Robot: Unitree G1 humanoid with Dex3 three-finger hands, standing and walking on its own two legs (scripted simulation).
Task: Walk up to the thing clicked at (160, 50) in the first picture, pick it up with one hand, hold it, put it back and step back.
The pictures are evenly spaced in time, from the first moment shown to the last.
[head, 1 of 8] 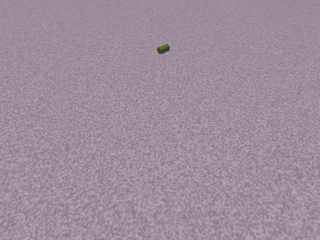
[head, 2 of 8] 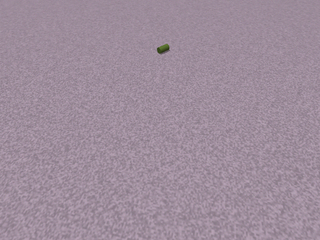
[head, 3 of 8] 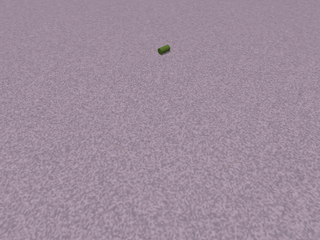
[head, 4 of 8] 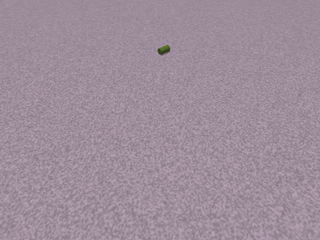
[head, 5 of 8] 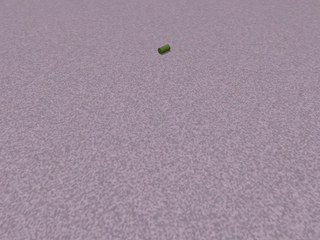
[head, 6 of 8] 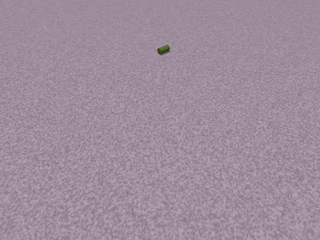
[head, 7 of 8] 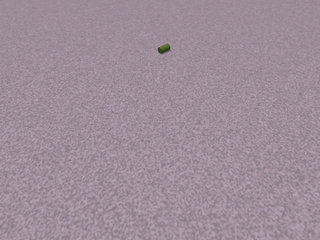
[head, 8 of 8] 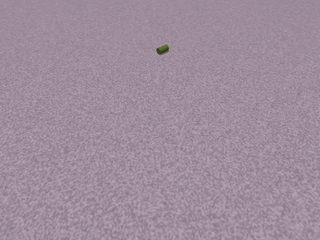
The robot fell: no
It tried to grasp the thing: no
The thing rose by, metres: 0.00
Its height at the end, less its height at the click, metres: +0.00
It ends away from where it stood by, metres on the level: 0.00
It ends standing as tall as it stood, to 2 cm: yes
